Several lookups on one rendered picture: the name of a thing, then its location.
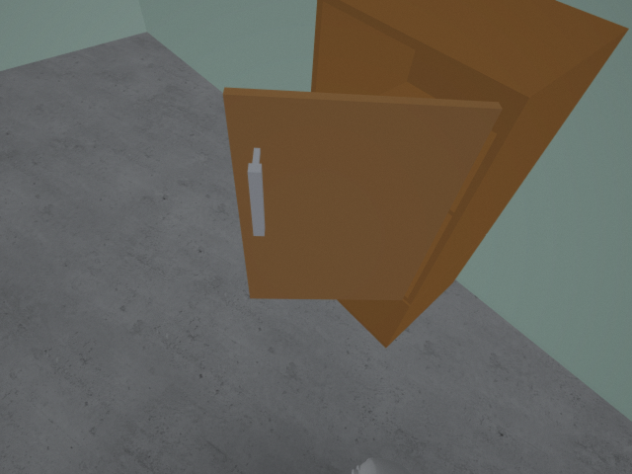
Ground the handle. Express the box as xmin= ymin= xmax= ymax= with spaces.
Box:
xmin=248 ymin=148 xmax=265 ymax=236

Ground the cupboard door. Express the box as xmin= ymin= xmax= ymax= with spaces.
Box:
xmin=223 ymin=87 xmax=502 ymax=300

